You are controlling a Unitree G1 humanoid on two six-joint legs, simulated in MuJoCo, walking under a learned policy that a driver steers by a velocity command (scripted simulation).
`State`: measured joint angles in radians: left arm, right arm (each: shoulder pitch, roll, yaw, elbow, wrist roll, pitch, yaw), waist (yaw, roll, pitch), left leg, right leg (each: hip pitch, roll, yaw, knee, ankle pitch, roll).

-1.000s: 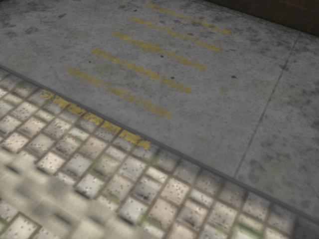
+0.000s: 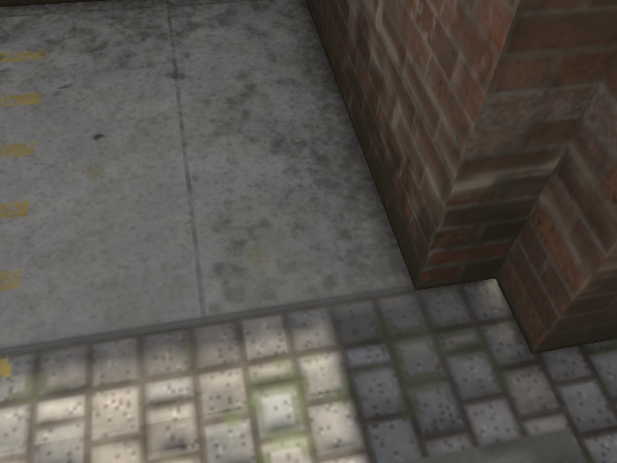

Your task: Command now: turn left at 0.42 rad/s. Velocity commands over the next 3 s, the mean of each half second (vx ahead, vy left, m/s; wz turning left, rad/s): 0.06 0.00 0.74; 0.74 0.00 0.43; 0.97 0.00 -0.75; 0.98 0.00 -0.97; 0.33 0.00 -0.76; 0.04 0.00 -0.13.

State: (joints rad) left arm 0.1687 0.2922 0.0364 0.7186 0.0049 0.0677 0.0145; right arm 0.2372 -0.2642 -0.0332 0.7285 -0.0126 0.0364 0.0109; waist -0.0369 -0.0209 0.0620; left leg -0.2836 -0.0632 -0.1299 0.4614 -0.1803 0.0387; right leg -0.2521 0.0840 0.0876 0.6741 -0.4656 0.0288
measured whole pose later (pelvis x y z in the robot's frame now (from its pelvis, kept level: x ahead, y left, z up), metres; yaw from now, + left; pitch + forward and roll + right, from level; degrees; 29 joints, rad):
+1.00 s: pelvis +0.25 +0.22 -0.04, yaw +36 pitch +2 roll -2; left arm 0.09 0.28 0.01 0.69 0.02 -0.04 -0.04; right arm 0.46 -0.31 -0.03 0.89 -0.04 -0.06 -0.01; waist -0.02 0.03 0.03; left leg 0.23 -0.06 -0.02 0.49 -0.41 0.09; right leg -0.58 0.08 -0.13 0.62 -0.10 -0.14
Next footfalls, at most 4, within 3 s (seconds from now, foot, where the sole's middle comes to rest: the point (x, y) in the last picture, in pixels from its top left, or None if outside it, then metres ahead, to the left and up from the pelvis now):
0.08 right None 0.01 -0.10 -0.78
0.52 left None -0.02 0.11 -0.78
0.98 right None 0.43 0.28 -0.78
1.40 left None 0.67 0.66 -0.78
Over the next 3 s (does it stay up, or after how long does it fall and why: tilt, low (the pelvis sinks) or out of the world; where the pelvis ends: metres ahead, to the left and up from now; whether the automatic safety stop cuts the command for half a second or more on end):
stays up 1.35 0.53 0.00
